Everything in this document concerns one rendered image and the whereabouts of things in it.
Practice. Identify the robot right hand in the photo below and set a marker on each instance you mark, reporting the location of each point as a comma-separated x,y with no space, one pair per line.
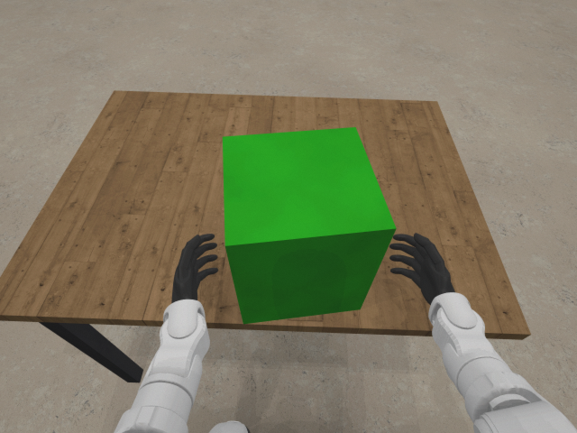
430,274

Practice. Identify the table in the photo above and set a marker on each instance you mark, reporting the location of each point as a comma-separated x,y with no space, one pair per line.
149,176

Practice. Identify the carton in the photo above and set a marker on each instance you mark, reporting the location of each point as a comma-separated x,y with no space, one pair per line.
305,223

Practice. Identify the robot right forearm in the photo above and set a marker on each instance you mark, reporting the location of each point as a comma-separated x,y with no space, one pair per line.
480,375

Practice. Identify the robot left hand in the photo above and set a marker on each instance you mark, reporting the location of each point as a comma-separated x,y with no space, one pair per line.
187,278

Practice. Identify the robot left forearm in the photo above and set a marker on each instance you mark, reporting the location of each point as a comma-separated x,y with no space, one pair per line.
169,387

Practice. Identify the right robot upper arm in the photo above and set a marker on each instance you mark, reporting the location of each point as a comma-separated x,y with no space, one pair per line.
535,417

